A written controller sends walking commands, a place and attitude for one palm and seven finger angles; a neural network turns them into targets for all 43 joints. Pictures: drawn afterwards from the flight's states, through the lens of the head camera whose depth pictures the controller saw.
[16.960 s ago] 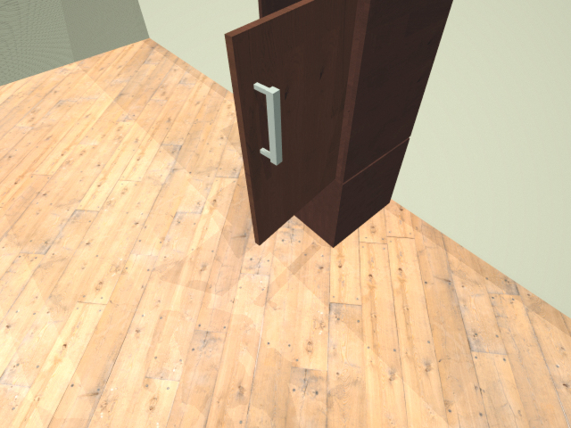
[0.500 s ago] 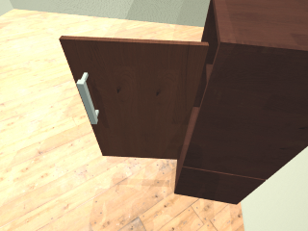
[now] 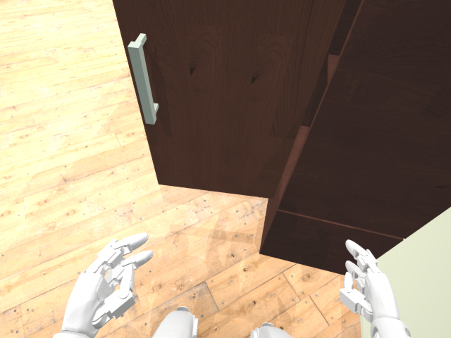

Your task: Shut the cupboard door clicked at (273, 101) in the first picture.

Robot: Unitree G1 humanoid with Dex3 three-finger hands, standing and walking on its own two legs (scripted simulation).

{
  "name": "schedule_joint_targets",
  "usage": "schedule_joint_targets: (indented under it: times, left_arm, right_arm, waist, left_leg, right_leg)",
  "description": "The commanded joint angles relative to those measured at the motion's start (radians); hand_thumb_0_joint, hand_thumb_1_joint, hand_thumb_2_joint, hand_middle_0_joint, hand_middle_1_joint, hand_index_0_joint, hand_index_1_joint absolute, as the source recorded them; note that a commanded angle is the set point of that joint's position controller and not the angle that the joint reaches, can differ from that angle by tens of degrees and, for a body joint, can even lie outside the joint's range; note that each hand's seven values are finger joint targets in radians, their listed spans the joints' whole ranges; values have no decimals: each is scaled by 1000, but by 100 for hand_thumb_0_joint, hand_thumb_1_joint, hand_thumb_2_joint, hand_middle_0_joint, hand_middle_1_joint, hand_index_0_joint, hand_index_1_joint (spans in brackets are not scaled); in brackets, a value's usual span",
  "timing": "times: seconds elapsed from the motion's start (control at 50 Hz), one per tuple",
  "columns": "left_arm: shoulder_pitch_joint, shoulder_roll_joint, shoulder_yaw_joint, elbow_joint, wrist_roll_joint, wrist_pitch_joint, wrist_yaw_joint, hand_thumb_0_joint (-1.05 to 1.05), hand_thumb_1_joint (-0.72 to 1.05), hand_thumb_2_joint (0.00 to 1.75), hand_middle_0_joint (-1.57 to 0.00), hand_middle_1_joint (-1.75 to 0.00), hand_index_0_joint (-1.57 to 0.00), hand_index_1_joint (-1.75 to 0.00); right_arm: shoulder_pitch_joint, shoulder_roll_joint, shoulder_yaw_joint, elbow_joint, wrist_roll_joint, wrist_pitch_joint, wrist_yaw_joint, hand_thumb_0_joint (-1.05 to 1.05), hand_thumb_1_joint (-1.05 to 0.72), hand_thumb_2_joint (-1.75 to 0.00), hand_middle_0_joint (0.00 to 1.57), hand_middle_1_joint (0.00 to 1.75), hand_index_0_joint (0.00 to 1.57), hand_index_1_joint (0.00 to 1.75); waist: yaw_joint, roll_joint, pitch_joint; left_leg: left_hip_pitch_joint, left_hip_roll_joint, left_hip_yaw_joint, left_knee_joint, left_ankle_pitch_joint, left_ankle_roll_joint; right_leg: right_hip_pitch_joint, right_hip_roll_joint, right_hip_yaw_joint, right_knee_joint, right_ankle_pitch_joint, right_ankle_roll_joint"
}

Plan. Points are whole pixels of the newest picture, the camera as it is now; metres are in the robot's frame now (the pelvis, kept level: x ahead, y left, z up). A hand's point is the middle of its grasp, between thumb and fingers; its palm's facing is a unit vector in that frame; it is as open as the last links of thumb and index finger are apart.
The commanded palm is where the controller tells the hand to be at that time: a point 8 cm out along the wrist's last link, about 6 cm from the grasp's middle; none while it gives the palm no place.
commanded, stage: raise the hand and make a fist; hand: left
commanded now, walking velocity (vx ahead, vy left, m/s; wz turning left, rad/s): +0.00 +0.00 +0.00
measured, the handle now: (146, 82) +0.55 +0.22 +0.14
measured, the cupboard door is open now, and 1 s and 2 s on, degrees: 97 97 97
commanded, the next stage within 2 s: bring the fist close to the handle in 1.50 s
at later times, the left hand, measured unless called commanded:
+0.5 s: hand (88, 250) +0.22 +0.22 +0.09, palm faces +0.13 -0.99 -0.07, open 3.8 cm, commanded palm +0.19 +0.25 +0.09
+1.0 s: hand (98, 230) +0.24 +0.21 +0.11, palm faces -0.05 -1.00 -0.04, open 3.1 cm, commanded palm +0.22 +0.27 +0.13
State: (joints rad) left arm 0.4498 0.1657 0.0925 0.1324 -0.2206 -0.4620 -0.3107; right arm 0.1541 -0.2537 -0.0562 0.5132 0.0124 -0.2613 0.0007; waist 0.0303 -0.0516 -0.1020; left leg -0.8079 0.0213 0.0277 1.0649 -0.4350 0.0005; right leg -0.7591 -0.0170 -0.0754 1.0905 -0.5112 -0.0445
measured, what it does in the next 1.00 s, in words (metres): stands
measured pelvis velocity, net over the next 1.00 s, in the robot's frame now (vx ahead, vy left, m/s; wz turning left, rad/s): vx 0.03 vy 0.03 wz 0.02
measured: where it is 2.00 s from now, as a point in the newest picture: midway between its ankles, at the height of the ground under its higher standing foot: outside the picture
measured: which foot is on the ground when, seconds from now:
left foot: down 0.00-1.00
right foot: down 0.00-1.00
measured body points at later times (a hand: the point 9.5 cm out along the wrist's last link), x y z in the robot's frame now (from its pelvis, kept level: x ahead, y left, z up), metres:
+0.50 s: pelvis +0.00 +0.02 +0.01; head +0.04 +0.02 +0.46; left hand +0.20 +0.27 +0.10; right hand +0.14 -0.22 -0.07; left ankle +0.05 +0.12 -0.66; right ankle +0.02 -0.09 -0.66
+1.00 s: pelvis +0.03 +0.03 +0.03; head +0.05 +0.03 +0.48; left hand +0.24 +0.26 +0.12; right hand +0.23 -0.17 -0.02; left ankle +0.05 +0.12 -0.66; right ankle +0.02 -0.09 -0.66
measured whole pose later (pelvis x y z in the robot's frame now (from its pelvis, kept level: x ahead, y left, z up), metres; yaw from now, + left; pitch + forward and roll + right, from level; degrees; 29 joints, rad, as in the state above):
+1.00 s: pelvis +0.03 +0.03 +0.03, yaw +1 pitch +6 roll -2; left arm 0.36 0.26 0.12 -0.16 -0.26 -0.13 -0.27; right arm 0.24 -0.23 0.07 0.49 0.04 -0.22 -0.06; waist 0.04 0.05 -0.08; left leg -0.59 0.00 0.00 0.89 -0.40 0.04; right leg -0.50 -0.01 -0.08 0.84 -0.44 0.00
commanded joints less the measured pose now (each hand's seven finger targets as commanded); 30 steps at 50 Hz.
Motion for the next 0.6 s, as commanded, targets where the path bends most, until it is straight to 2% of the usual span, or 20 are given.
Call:
schedule_joint_targets:
  times: [0.0, 0.02, 0.06, 0.1, 0.12, 0.14, 0.18, 0.2, 0.22, 0.24, 0.26, 0.3, 0.32, 0.38, 0.44, 0.48, 0.5, 0.52, 0.54, 0.58]
  left_arm:
    - [-237, 169, 90, -602, -44, -166, 106, 0, 90, 90, -58, -72, -58, -72]
    - [-315, 156, 51, -671, -40, -190, 121, 0, 90, 90, -60, -74, -60, -74]
    - [-288, 86, -56, -635, -39, -206, 111, 0, 90, 90, -64, -78, -64, -78]
    - [-272, 96, -94, -566, -36, -168, 76, 0, 90, 90, -68, -82, -68, -82]
    - [-251, 117, -90, -498, -33, -121, 54, 0, 90, 90, -69, -84, -69, -84]
    - [-207, 134, -75, -420, -32, -60, 34, 0, 90, 90, -71, -86, -71, -86]
    - [-106, 173, -26, -289, -23, 90, 2, 0, 90, 90, -75, -90, -75, -90]
    - [-81, 180, -14, -281, -27, 168, -8, 0, 90, 90, -77, -92, -77, -92]
    - [-49, 227, 57, -260, -30, 236, 2, 0, 90, 90, -79, -94, -79, -94]
    - [-69, 220, 75, -332, -53, 277, 13, 0, 90, 90, -81, -96, -81, -96]
    - [-61, 232, 126, -361, -71, 305, 45, 0, 90, 90, -82, -98, -82, -98]
    - [-62, 219, 194, -462, -104, 289, 130, 0, 90, 90, -86, -102, -86, -102]
    - [-69, 232, 229, -500, -111, 251, 174, 0, 90, 90, -88, -104, -88, -104]
    - [-82, 191, 168, -562, -74, 104, 225, 0, 90, 90, -93, -110, -93, -110]
    - [-94, 156, 57, -532, -31, -3, 176, 0, 90, 90, -99, -116, -99, -116]
    - [-75, 104, -35, -492, -33, -2, 107, 0, 90, 90, -102, -120, -102, -120]
    - [-59, 107, -43, -459, -41, 23, 75, 0, 90, 90, -104, -122, -104, -122]
    - [-49, 110, -39, -437, -50, 53, 48, 0, 90, 90, -106, -124, -106, -124]
    - [-43, 148, -8, -435, -53, 85, 34, 0, 90, 90, -108, -126, -108, -126]
    - [-66, 221, 77, -502, -57, 130, 36, 0, 90, 90, -112, -130, -112, -130]
  right_arm:
    - [-13, -82, -11, -167, 2, -49, -21, 0, -90, -90, 20, 30, 20, 30]
    - [-4, -87, -4, -157, -2, -54, -30, 0, -90, -90, 20, 30, 20, 30]
    - [4, -99, 5, -137, 4, -73, -46, 0, -90, -90, 20, 30, 20, 30]
    - [20, -117, 14, -125, 12, -80, -62, 0, -90, -90, 20, 30, 20, 30]
    - [22, -121, 22, -123, 17, -80, -72, 0, -90, -90, 20, 30, 20, 30]
    - [39, -123, 22, -124, 26, -75, -78, 0, -90, -90, 20, 30, 20, 30]
    - [43, -124, 21, -146, 42, -48, -83, 0, -90, -90, 20, 30, 20, 30]
    - [32, -123, 23, -175, 50, -30, -87, 0, -90, -90, 20, 30, 20, 30]
    - [11, -118, 23, -189, 56, -13, -90, 0, -90, -90, 20, 30, 20, 30]
    - [4, -110, 33, -217, 54, -1, -89, 0, -90, -90, 20, 30, 20, 30]
    - [-10, -93, 33, -226, 53, 9, -92, 0, -90, -90, 20, 30, 20, 30]
    - [-6, -70, 36, -224, 42, 16, -94, 0, -90, -90, 20, 30, 20, 30]
    - [-16, -66, 37, -213, 36, 13, -95, 0, -90, -90, 20, 30, 20, 30]
    - [42, -66, 36, -181, 18, -19, -74, 0, -90, -90, 20, 30, 20, 30]
    - [67, -94, 29, -140, 4, -54, -57, 0, -90, -90, 20, 30, 20, 30]
    - [79, -111, 28, -135, 12, -70, -52, 0, -90, -90, 20, 30, 20, 30]
    - [88, -119, 24, -138, 19, -74, -55, 0, -90, -90, 20, 30, 20, 30]
    - [90, -126, 21, -138, 26, -76, -59, 0, -90, -90, 20, 30, 20, 30]
    - [94, -133, 14, -146, 34, -75, -65, 0, -90, -90, 20, 30, 20, 30]
    - [87, -135, 10, -160, 35, -70, -75, 0, -90, -90, 20, 30, 20, 30]
  waist:
    - [-24, 234, -261]
    - [-61, 183, -248]
    - [-98, 151, -166]
    - [-120, 115, -118]
    - [-123, 100, -98]
    - [-116, 52, -75]
    - [-73, -19, -53]
    - [-48, -31, -59]
    - [-5, -14, -80]
    - [12, 12, -122]
    - [29, -2, -124]
    - [45, -12, -139]
    - [51, 12, -140]
    - [17, 82, -134]
    - [-36, 116, -137]
    - [-62, 153, -106]
    - [-68, 131, -93]
    - [-67, 97, -98]
    - [-60, 58, -106]
    - [-28, 69, -188]
  left_leg:
    - [145, -31, -43, -81, 16, 29]
    - [129, -20, -67, -75, -34, 34]
    - [97, -13, -81, -67, -108, 37]
    - [55, -12, -88, -59, -141, 38]
    - [33, -16, -84, -55, -143, 43]
    - [6, -17, -79, -60, -147, 40]
    - [-27, -17, -64, -94, -152, 36]
    - [-19, -25, -57, -119, -149, 38]
    - [-1, -31, -53, -145, -137, 37]
    - [29, -39, -50, -168, -111, 34]
    - [46, -39, -51, -187, -103, 30]
    - [86, -32, -53, -200, -40, 23]
    - [100, -29, -59, -205, -13, 22]
    - [155, -17, -69, -218, 98, 22]
    - [184, -12, -81, -193, 147, 26]
    - [204, -9, -92, -208, 100, 24]
    - [199, -11, -95, -219, 71, 26]
    - [197, -13, -98, -225, 69, 31]
    - [198, -12, -98, -236, 54, 31]
    - [243, -14, -98, -262, 90, 32]
  right_leg:
    - [-11, 15, 121, -199, -28, 6]
    - [-56, 26, 113, -190, -65, 9]
    - [-103, 32, 118, -206, -135, 9]
    - [-95, 33, 120, -232, -175, 15]
    - [-84, 32, 131, -254, -195, 18]
    - [-67, 24, 145, -285, -230, 25]
    - [-15, 8, 167, -342, -303, 36]
    - [36, -1, 179, -367, -322, 40]
    - [86, -4, 181, -376, -325, 37]
    - [135, -14, 175, -379, -307, 39]
    - [154, -11, 161, -381, -297, 39]
    - [186, 1, 132, -369, -217, 33]
    - [192, 11, 116, -355, -170, 27]
    - [148, 29, 58, -280, 47, 16]
    - [80, 36, 29, -222, 149, 16]
    - [49, 36, 21, -235, 120, 16]
    - [57, 34, 26, -258, 103, 19]
    - [81, 34, 32, -275, 102, 22]
    - [96, 32, 36, -294, 86, 25]
    - [153, 31, 29, -293, 118, 24]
